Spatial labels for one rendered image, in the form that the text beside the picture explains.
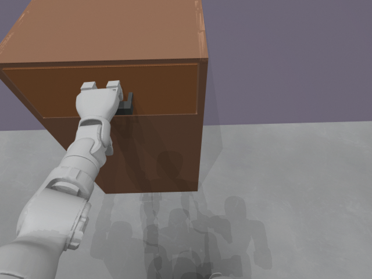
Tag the left robot upper arm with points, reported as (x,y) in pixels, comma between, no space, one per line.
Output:
(55,222)

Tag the robot left hand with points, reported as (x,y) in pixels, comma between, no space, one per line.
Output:
(100,102)

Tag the robot left forearm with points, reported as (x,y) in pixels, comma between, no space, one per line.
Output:
(79,168)

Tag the cabinet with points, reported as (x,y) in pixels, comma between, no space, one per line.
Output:
(151,153)

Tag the drawer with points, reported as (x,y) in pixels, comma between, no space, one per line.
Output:
(168,88)

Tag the handle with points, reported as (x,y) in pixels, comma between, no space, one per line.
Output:
(126,107)

